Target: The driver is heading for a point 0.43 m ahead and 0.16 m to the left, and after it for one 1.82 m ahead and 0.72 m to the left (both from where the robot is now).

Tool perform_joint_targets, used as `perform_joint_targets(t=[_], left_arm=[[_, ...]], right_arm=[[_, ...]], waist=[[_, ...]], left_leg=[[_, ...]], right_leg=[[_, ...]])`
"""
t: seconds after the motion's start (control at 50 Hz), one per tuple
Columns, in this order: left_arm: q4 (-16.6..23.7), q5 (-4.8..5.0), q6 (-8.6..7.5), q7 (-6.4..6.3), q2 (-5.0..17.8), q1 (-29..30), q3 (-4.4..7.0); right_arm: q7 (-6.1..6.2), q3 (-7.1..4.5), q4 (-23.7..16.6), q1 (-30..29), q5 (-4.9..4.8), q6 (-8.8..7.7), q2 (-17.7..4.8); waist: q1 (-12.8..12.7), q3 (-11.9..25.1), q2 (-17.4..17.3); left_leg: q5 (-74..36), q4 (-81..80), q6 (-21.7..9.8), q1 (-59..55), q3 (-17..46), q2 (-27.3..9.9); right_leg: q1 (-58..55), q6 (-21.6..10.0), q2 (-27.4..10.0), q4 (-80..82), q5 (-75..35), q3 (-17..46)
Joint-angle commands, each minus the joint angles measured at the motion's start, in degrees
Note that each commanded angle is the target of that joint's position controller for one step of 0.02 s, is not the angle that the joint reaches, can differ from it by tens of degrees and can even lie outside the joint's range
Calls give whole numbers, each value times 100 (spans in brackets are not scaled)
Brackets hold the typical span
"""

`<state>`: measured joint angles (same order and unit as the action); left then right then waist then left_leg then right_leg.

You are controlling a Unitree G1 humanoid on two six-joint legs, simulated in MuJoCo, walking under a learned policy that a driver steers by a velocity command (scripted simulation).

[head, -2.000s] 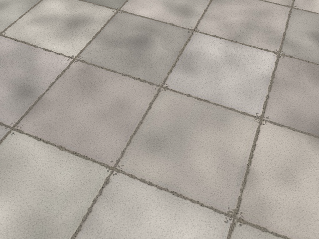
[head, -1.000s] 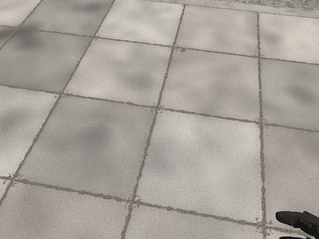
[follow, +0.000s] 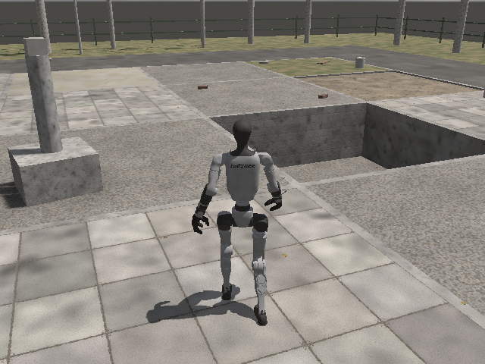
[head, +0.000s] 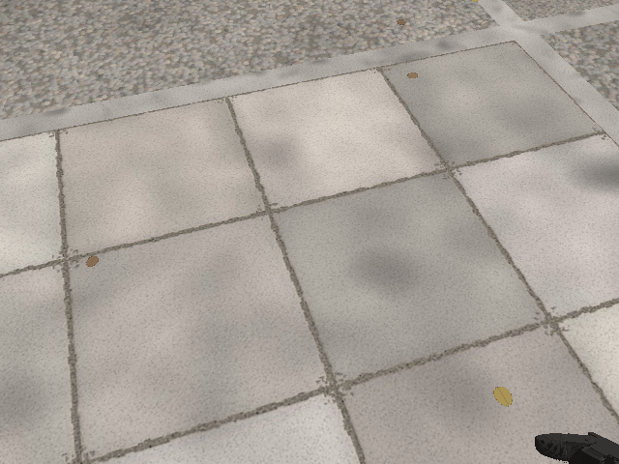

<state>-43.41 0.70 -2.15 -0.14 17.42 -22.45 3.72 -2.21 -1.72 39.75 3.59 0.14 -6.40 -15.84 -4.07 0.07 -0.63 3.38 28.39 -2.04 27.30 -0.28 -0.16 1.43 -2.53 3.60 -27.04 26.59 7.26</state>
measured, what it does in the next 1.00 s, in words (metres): walks ahead, turning left: right foot, then left foot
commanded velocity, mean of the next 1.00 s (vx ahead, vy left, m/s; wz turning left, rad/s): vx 0.50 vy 0.00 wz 0.32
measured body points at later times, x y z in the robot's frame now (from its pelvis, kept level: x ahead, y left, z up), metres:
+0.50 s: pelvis +0.27 -0.01 +0.00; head +0.30 -0.01 +0.45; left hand +0.50 +0.23 -0.06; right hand +0.27 -0.30 -0.12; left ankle +0.12 +0.11 -0.72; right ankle +0.39 -0.13 -0.73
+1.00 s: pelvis +0.51 +0.06 -0.01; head +0.54 +0.09 +0.44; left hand +0.41 +0.35 -0.13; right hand +0.81 -0.07 -0.08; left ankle +0.59 +0.19 -0.73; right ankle +0.40 -0.13 -0.72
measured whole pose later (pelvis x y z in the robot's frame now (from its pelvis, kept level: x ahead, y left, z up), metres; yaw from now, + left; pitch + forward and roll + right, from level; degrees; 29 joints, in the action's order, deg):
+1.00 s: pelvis +0.51 +0.06 -0.01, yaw +24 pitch +2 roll -2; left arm -49.0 1.5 -3.0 -0.5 17.9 -18.8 5.2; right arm -3.0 -3.4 35.1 4.3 -1.1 -0.8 -16.2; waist -3.6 -2.2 -1.3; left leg 7.9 34.9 -5.8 29.8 -2.6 -1.6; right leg -3.6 3.8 -4.9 -26.0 26.7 -15.2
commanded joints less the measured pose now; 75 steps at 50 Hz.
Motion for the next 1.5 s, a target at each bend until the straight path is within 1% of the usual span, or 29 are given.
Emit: perform_joint_targets(t=[0.02,0.04,0.06,0.08,0.12,0.18,0.32,0.42,0.48,0.5,0.52,0.54,0.56,0.62,0.7,0.9,0.94,0.98,1.0,1.02,1.04,1.06,1.1,1.16,1.32,1.4,1.46,1.48,1.5], left_arm=[[460,27,-130,-24,139,-582,-40],[431,43,-197,-9,401,-411,-23],[528,131,-216,16,754,171,80],[629,101,-226,13,733,578,62],[659,-15,-214,16,602,725,86],[561,-21,-135,15,343,521,41],[879,-64,-300,75,86,1885,-71],[1024,15,-434,190,323,2314,14],[722,-45,-493,116,742,1113,226],[630,-142,-480,50,1145,127,335],[492,-164,-385,70,1503,-139,410],[524,-107,-362,79,943,-75,287],[527,-72,-355,59,635,191,191],[447,-147,-366,70,281,938,74],[253,-122,-469,47,457,1058,175],[-167,44,-263,-23,987,628,352],[-195,102,-189,-38,1150,649,401],[-175,164,-101,-65,1209,762,407],[-127,55,-115,-91,998,651,318],[229,-237,-231,-23,153,132,36],[286,-59,-446,43,449,576,31],[451,182,-552,84,824,1203,130],[417,-14,-620,12,727,1300,99],[353,-133,-442,18,699,1081,145],[690,-86,-391,107,283,2478,-36],[743,-52,-481,213,461,2620,13],[639,-64,-537,209,599,2123,104],[503,-111,-561,177,762,1577,193],[408,-181,-575,147,1044,695,266]], right_arm=[[57,-561,102,2060,92,-26,-1655],[11,-441,169,2219,-65,-1,-1195],[37,-353,132,1859,-102,26,-926],[59,-307,50,1475,-45,69,-837],[60,-217,23,1092,53,68,-627],[65,-226,98,1055,3,12,-668],[201,-330,392,1614,-136,151,-984],[271,-380,517,1937,-184,299,-1050],[289,-328,462,1818,-130,343,-861],[281,-189,262,1742,3,324,-478],[273,-65,78,2509,-128,220,-59],[280,-196,208,2331,-251,202,-643],[271,-291,110,1795,-268,218,-913],[240,-327,9,1448,-175,344,-693],[210,-283,-182,1234,-150,518,-391],[-86,-224,-768,-201,-144,488,-365],[-108,-303,-838,-90,-115,514,-515],[-63,-540,-571,1095,-119,553,-883],[37,-750,-289,2122,-147,604,-1306],[104,-858,-307,2013,-215,576,-2068],[63,-714,-552,2170,-170,464,-1691],[28,-598,-471,2016,-108,367,-1317],[52,-489,-516,1335,-106,313,-984],[120,-426,-658,942,-23,291,-837],[321,-505,-319,1563,-132,340,-1078],[326,-459,-96,1861,-141,363,-922],[318,-455,-38,1796,-113,418,-899],[305,-398,-62,1769,-93,420,-745],[305,-292,-176,1754,-14,414,-524]], waist=[[821,2029,-1324],[959,1955,-1414],[987,1061,-842],[869,570,-380],[560,61,-363],[382,61,-492],[759,-182,-296],[760,-193,-467],[81,496,-444],[-325,1425,239],[45,2072,1991],[-124,1714,1427],[-174,976,974],[266,142,759],[423,-117,547],[28,-496,352],[201,-323,481],[929,370,452],[1358,904,82],[686,1246,-1678],[1042,2229,-1086],[1162,1433,-634],[691,585,-96],[312,388,-220],[769,-81,-363],[849,-95,-477],[552,-25,-698],[292,348,-630],[-85,1158,-118]], left_leg=[[760,-291,-1544,-4683,3179,-1987],[1982,-1041,-1555,-4821,4344,-2156],[2433,-1148,-1293,-4136,3665,-2031],[2098,-1245,-1138,-3362,3019,-1816],[1129,-1564,-1083,-2246,2241,-1428],[214,-1858,-1174,-1803,1589,-1233],[-481,-1864,-1002,-1694,906,-877],[-113,-1326,-843,-2156,1478,-1165],[-726,74,-493,-1806,1316,-750],[427,1813,-251,-854,943,-311],[3045,3600,48,1122,451,321],[2960,4359,92,1745,851,-17],[2426,4491,91,1940,788,-218],[1517,3991,176,1336,675,-670],[1030,3431,305,1293,601,-772],[-17,1006,-45,1048,-53,-545],[565,880,-263,604,-345,-260],[573,495,-586,-1091,-680,288],[369,409,-839,-2850,-124,162],[1060,-41,-1862,-4735,3042,-1405],[2108,-1057,-2251,-5108,4877,-1923],[1791,-1225,-1901,-4657,4140,-1791],[652,-1177,-1554,-3088,2891,-1341],[-456,-1456,-1529,-1960,2246,-1045],[113,-1470,-1081,-1225,1607,-547],[296,-1038,-988,-1886,1982,-863],[-515,-492,-827,-2203,2116,-896],[-1108,195,-676,-2126,1919,-604],[-466,1713,-460,-1463,1537,-274]], right_leg=[[3026,81,47,-3870,-1245,-214],[3920,94,55,-4491,632,248],[4364,65,-275,-4784,245,222],[4303,50,-558,-4612,-229,-47],[3885,80,-902,-3947,-802,-149],[3563,208,-997,-3454,-1088,-306],[3153,492,-706,-916,-2934,-512],[2674,373,-518,-104,-2675,-370],[705,-15,-617,184,-2384,-421],[-893,-386,-1711,-31,-2355,607],[-2385,-1231,-2884,496,-1231,3021],[-2071,-1202,-2761,842,-217,3322],[-1418,-973,-2546,926,-316,2378],[186,-770,-1952,1424,-1671,824],[632,-896,-1967,1863,-2564,-83],[-264,-524,-2042,1664,-3222,-1513],[-517,-405,-2062,1056,-4723,-1709],[-259,-179,-1816,-709,-6125,-2035],[921,77,-1590,-2305,-5059,-2079],[3640,488,-524,-4493,202,-1815],[4280,439,-244,-5270,844,-342],[4761,302,-511,-5257,283,-229],[4262,235,-929,-4299,-526,-246],[3436,379,-1032,-3564,-910,-261],[2850,655,-482,-743,-3155,-409],[2739,447,-489,-225,-3039,-310],[2111,131,-384,92,-2394,-544],[1252,-72,-457,162,-2425,-520],[-175,-456,-1299,-3,-2482,358]])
